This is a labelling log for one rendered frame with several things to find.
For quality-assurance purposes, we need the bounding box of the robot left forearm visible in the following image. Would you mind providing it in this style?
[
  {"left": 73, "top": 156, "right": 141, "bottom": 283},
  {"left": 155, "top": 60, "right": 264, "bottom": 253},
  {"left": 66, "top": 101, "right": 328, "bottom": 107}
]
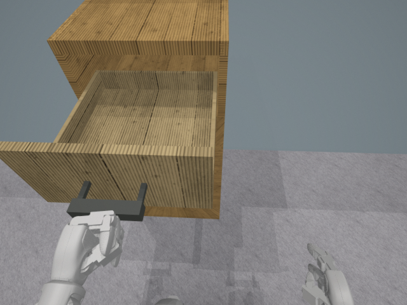
[{"left": 35, "top": 280, "right": 86, "bottom": 305}]

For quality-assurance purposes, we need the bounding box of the handle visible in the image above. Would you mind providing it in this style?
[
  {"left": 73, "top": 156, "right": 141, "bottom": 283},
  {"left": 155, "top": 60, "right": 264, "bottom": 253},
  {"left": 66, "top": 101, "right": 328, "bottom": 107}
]
[{"left": 67, "top": 181, "right": 148, "bottom": 221}]

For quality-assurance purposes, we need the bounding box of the drawer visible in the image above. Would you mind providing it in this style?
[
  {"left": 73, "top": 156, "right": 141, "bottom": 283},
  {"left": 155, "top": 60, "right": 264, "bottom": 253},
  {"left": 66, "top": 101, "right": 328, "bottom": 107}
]
[{"left": 0, "top": 70, "right": 217, "bottom": 209}]

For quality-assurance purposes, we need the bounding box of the robot left hand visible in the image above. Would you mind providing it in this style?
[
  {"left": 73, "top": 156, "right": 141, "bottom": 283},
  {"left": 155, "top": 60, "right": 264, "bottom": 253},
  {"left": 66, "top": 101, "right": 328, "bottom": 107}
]
[{"left": 51, "top": 210, "right": 125, "bottom": 286}]

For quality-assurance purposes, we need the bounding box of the cabinet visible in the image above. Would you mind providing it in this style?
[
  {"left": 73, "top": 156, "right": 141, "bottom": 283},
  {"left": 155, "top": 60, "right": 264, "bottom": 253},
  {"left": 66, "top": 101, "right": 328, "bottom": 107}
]
[{"left": 47, "top": 0, "right": 229, "bottom": 219}]

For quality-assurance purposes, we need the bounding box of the robot right hand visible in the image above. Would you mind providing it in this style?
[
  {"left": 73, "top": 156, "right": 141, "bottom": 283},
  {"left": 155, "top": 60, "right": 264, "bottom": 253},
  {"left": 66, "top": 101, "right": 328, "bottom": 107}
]
[{"left": 302, "top": 243, "right": 354, "bottom": 305}]

